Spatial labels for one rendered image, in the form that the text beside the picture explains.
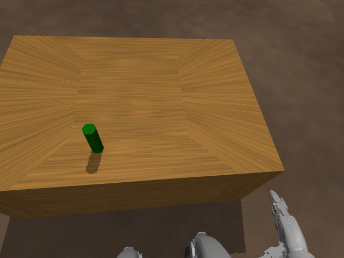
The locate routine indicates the right robot hand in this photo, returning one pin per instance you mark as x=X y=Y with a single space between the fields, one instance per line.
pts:
x=290 y=234

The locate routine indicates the can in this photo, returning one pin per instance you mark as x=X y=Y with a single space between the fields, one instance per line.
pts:
x=92 y=136

